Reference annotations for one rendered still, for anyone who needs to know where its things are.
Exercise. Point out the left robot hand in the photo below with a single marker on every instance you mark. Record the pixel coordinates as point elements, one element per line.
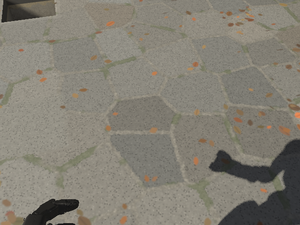
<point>49,210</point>

